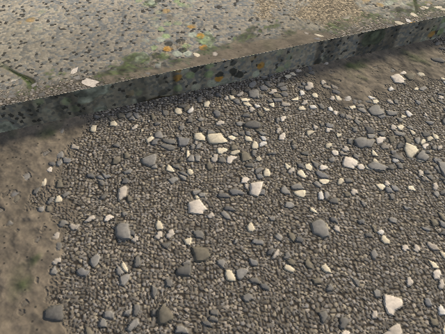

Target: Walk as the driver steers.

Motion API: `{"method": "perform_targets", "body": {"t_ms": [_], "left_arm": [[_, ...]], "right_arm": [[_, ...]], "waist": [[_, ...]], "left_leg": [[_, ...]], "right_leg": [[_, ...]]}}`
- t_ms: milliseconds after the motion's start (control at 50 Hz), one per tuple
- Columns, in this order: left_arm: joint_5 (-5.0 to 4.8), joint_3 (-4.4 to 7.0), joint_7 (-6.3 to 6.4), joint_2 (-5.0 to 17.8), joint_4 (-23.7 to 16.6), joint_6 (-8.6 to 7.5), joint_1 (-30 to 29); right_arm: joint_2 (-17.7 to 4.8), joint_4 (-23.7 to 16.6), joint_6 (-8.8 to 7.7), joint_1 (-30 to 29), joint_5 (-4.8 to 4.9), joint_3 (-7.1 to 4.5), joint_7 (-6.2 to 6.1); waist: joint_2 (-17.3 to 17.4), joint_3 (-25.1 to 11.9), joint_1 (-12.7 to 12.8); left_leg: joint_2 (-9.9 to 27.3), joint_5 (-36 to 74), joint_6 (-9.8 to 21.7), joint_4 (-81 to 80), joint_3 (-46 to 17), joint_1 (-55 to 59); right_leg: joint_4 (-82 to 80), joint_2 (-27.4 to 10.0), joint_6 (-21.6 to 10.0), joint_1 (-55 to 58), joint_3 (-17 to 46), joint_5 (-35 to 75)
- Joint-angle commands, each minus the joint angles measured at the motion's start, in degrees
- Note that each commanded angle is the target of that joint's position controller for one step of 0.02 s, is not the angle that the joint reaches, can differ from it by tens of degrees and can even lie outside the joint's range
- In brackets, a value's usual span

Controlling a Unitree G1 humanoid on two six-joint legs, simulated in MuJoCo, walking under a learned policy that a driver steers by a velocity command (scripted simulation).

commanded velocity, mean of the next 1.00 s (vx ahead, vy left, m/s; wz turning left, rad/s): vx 0.50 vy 0.00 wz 0.30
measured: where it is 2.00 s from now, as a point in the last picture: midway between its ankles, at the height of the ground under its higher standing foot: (163, 175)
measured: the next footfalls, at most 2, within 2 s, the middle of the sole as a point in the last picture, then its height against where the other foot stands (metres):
right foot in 0.36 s outside the picture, level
left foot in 0.84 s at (155, 294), level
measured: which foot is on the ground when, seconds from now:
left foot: down 0.00-0.36, up 0.38-0.82, down 0.84-1.00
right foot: up 0.00-0.34, down 0.36-0.86, up 0.88-1.00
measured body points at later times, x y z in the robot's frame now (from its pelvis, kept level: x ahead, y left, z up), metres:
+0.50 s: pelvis +0.29 -0.03 +0.00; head +0.31 -0.03 +0.45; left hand +0.36 +0.27 -0.09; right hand +0.44 -0.28 -0.12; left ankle +0.17 +0.08 -0.65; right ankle +0.35 -0.12 -0.74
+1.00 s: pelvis +0.52 +0.10 +0.00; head +0.54 +0.12 +0.45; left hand +0.52 +0.40 -0.12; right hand +0.73 -0.11 -0.09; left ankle +0.53 +0.20 -0.74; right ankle +0.53 -0.06 -0.65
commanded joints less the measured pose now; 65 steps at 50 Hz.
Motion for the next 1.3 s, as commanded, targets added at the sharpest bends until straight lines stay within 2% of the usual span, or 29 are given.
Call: {"method": "perform_targets", "body": {"t_ms": [20, 80, 160, 240, 300, 340, 360, 380, 400, 420, 440, 480, 540, 640, 760, 800, 820, 840, 860, 880, 900, 920, 940, 960, 1040, 1160, 1240, 1260, 1300], "left_arm": [[0.89, 1.97, 0.31, 6.5, -5.2, -0.60, -0.4], [0.99, 1.52, 0.63, 4.7, -6.7, 0.50, -4.1], [0.58, 0.84, 0.09, 2.8, -8.8, -0.05, -12.7], [-0.30, 1.24, -0.86, 4.1, -10.5, -0.87, -17.6], [-0.47, 2.10, -1.22, 5.9, -10.3, -1.56, -15.8], [0.08, 3.48, -0.64, 8.2, -8.1, -2.04, -6.4], [0.89, 4.25, -0.17, 11.1, -7.2, -2.04, 2.7], [1.18, 5.39, -0.45, 15.2, -4.6, -1.16, 7.7], [-0.44, 4.37, -0.91, 9.9, -4.6, -0.92, 7.5], [-0.53, 3.40, -0.83, 6.3, -5.0, -0.71, 5.1], [0.14, 2.91, -0.89, 5.6, -5.2, -0.37, 2.2], [0.88, 2.17, -0.91, 3.9, -4.4, -0.21, -0.1], [-0.09, 2.32, -1.04, 4.5, -2.9, -0.56, 0.4], [-0.90, 3.17, -0.67, 8.3, -0.9, 0.12, 2.0], [-1.82, 3.32, -0.52, 10.0, 2.7, 1.58, 7.5], [-1.91, 3.47, -0.22, 10.9, 3.2, 2.26, 6.7], [-1.90, 3.15, -0.06, 10.3, 3.2, 2.47, 6.7], [-1.10, 2.22, 0.12, 8.3, 2.5, 2.38, 6.4], [0.02, 0.37, 0.02, 2.8, 0.4, 1.50, 10.2], [-0.50, 0.28, -0.18, 3.7, 0.9, 0.43, 10.8], [-1.96, 1.65, -0.61, 8.3, 0.0, -0.11, 7.2], [-2.29, 1.63, -0.72, 8.3, -0.8, -0.29, 3.5], [-1.51, 1.65, -0.53, 7.6, -0.9, -0.16, 1.8], [-0.81, 1.93, -0.39, 7.2, -0.6, 0.37, 2.2], [-0.28, 1.38, -0.16, 4.0, -0.5, 2.27, 2.0], [-0.34, 0.33, -1.14, 1.9, -3.7, 1.40, -10.4], [-0.84, 0.16, -2.27, 2.6, -6.2, 0.90, -16.7], [3.57, -0.14, -2.96, 2.4, -6.0, 2.87, -15.7], [3.23, 0.39, -2.85, 3.7, -5.7, 3.71, -13.0]], "right_arm": [[-7.1, -4.4, -0.68, 0.6, -0.20, -1.92, -0.74], [-9.1, -3.9, -0.74, 2.6, 0.27, -2.62, -1.85], [-9.5, -2.8, -0.04, 5.9, 0.73, -2.87, -2.88], [-9.3, -1.5, 0.76, 9.5, 1.19, -2.93, -3.23], [-9.3, -1.6, 1.46, 9.1, 0.99, -3.19, -3.57], [-7.0, -2.5, 1.64, 7.5, 0.70, -2.45, -3.30], [-3.9, -3.6, 1.43, 7.5, -0.36, -1.18, -3.10], [-0.2, -4.6, 0.78, 16.5, 1.20, -0.02, -3.01], [-5.6, -2.7, 0.52, 16.7, 1.86, -0.71, -3.19], [-8.6, -3.1, 0.59, 10.2, 1.59, -1.53, -3.13], [-8.3, -4.0, 0.62, 6.1, 0.91, -1.53, -3.21], [-6.6, -5.3, 0.28, 2.9, 0.24, -1.59, -2.67], [-3.4, -5.6, 0.46, 2.7, 0.33, -0.74, -2.07], [-1.5, -7.9, -0.47, -6.2, -0.04, 0.67, -1.15], [-3.4, -10.6, -0.97, -13.9, 0.69, 0.27, -0.10], [-5.0, -9.9, -1.09, -10.4, 0.45, -0.56, -0.04], [-6.9, -7.8, -0.98, -4.0, 0.10, -1.71, -0.36], [-9.9, -5.6, -0.78, 5.1, -0.17, -3.05, -0.95], [-15.8, -5.0, -0.23, 11.7, -1.31, -4.25, -1.54], [-13.5, -4.3, 0.00, 13.2, -0.28, -3.59, -1.29], [-10.3, -4.4, -0.14, 9.6, 0.07, -2.39, -1.05], [-8.6, -4.9, -0.26, 6.2, 0.04, -1.81, -0.95], [-7.2, -4.9, -0.42, 2.9, -0.42, -1.39, -0.68], [-5.7, -5.1, -0.83, 0.8, -0.84, -0.95, -0.48], [-6.5, -3.4, -2.20, 0.1, -0.58, -1.42, -0.55], [-8.8, 0.3, -1.74, 5.3, 0.03, -1.97, -1.80], [-9.9, 3.4, -0.80, 9.7, 0.57, -2.32, -2.13], [-7.7, 5.0, -1.01, 11.6, -2.01, -1.53, -1.71], [-8.8, 5.6, -1.01, 11.1, -2.39, -1.90, -1.62]], "waist": [[4.2, -5.8, 1.0], [3.9, -3.3, 0.5], [5.2, -2.0, -2.7], [5.8, -1.7, -4.1], [7.6, -2.1, -2.4], [7.4, -7.5, 2.6], [2.1, -15.9, 6.3], [-16.9, -22.3, 2.6], [-12.6, -18.7, 3.8], [-6.6, -10.8, 5.3], [-2.6, -6.5, 4.6], [-3.2, -2.3, 2.3], [-4.9, -2.2, 1.0], [-3.1, -1.0, 3.3], [-3.6, 0.4, 4.6], [-3.8, -1.5, 1.4], [-2.9, -5.5, -1.8], [-1.1, -11.8, -6.0], [11.2, -19.9, -5.9], [16.2, -24.1, -6.1], [11.6, -15.5, -5.6], [8.9, -9.8, -4.4], [6.0, -5.9, -2.7], [6.5, -4.3, -0.8], [5.8, -2.6, 1.6], [3.9, 0.5, -2.3], [3.8, 2.1, -4.0], [4.5, 1.4, -3.0], [7.2, 1.0, -1.7]], "left_leg": [[15.1, 10.8, 11.6, -13.8, -21.3, 13.4], [13.4, 12.9, 11.3, -15.4, -17.3, 8.6], [9.8, 8.0, 7.5, -14.3, -14.1, 5.3], [11.6, 4.5, 6.5, -10.6, -19.0, 9.4], [13.2, 6.4, 5.4, -5.5, -23.6, 13.9], [9.5, 11.5, 3.0, 4.1, -21.8, 11.6], [6.3, 4.2, 1.0, 19.2, -16.9, 5.0], [-1.9, -23.0, -3.0, 37.1, -9.6, -15.7], [2.6, -24.3, -3.7, 44.6, -10.9, -23.1], [4.3, -18.9, -4.0, 46.3, -10.4, -24.7], [6.0, -15.1, -4.2, 45.3, -8.3, -23.4], [8.7, -11.1, -4.2, 39.9, -7.4, -20.2], [10.0, -10.1, -4.8, 32.4, -4.6, -17.7], [10.3, 4.1, -5.4, 14.6, -1.3, -14.4], [8.0, 5.8, -3.5, 4.7, -0.1, -10.8], [6.4, 3.9, -1.6, 1.7, 1.5, -3.9], [4.9, 4.2, -0.2, 0.2, 2.8, 5.8], [8.8, 4.8, 2.1, 1.6, -1.1, 20.0], [23.5, -1.0, 9.6, 0.1, -24.3, 40.4], [27.9, -8.7, 13.6, -7.8, -40.9, 42.5], [26.0, -12.8, 11.4, -9.1, -34.9, 36.2], [23.3, -10.7, 9.6, -10.2, -27.1, 28.7], [20.9, -6.4, 8.8, -12.1, -22.2, 21.6], [19.1, -1.3, 8.1, -13.9, -18.7, 16.5], [17.4, 8.2, 9.4, -18.6, -11.4, 9.8], [15.2, 8.9, 6.8, -20.0, -4.3, 11.0], [18.4, 8.5, 6.3, -17.9, -5.1, 18.0], [16.2, 11.6, 4.3, -17.4, -3.1, 17.7], [16.9, 19.3, 2.7, -13.6, -3.3, 18.8]], "right_leg": [[-4.2, -3.7, 1.2, -11.9, 2.8, 3.4], [-13.2, -2.9, 3.6, -12.7, 1.5, 9.8], [-29.5, 0.4, 4.2, -7.4, 1.1, 24.5], [-36.3, 2.2, 3.3, -4.9, 2.5, 25.3], [-38.9, 2.4, 1.2, -1.9, 3.2, 18.4], [-41.7, 0.8, -2.2, 13.2, 2.7, 18.1], [-39.8, -8.4, -5.9, 28.0, 11.1, 15.4], [-43.9, -20.4, -15.8, 45.9, 37.2, 4.4], [-47.4, -21.3, -15.5, 44.0, 43.5, -8.3], [-48.5, -18.3, -13.0, 37.0, 34.8, -7.4], [-49.3, -15.8, -11.7, 30.1, 27.6, -0.4], [-51.8, -12.0, -11.2, 21.2, 19.1, 10.6], [-54.9, -10.6, -12.4, 17.8, 13.4, 17.4], [-57.2, -9.0, -11.8, 15.9, 5.6, 22.4], [-54.3, -12.0, -9.6, 21.6, 4.6, 24.2], [-49.0, -11.9, -8.0, 22.9, 3.3, 33.3], [-41.3, -9.6, -6.7, 21.4, 0.9, 40.7], [-28.9, -6.9, -4.6, 14.4, -1.5, 37.0], [-6.7, 0.8, -0.4, -6.7, -5.3, 14.5], [3.5, 3.7, -0.1, -15.7, 1.6, -12.5], [7.5, 0.1, -0.7, -21.1, 3.2, -10.1], [5.9, -2.5, -1.2, -21.1, 1.7, -5.0], [2.6, -4.1, -0.9, -19.3, 1.0, -1.0], [-0.3, -5.6, -0.7, -16.0, 1.5, 2.0], [-6.6, -6.2, 1.4, -13.0, 1.0, 9.3], [-27.7, -3.8, 1.6, -11.6, -0.8, 26.6], [-33.9, -2.5, 0.1, -12.8, -0.6, 25.2], [-34.0, -1.7, -0.8, -7.8, -4.6, 23.8], [-34.4, -0.3, -2.6, -2.4, -4.9, 16.4]]}}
